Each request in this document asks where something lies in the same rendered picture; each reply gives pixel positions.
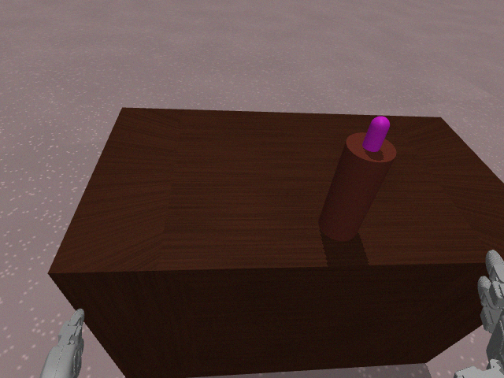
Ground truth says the left robot hand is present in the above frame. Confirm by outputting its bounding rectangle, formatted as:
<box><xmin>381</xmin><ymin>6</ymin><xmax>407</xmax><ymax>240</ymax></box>
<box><xmin>40</xmin><ymin>309</ymin><xmax>84</xmax><ymax>378</ymax></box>

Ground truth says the bottle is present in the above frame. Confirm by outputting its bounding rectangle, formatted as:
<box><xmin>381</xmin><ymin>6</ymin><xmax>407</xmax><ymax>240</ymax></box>
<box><xmin>318</xmin><ymin>116</ymin><xmax>397</xmax><ymax>241</ymax></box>

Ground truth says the right robot hand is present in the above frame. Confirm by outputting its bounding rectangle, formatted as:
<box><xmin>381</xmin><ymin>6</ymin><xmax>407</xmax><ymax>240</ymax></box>
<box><xmin>454</xmin><ymin>250</ymin><xmax>504</xmax><ymax>378</ymax></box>

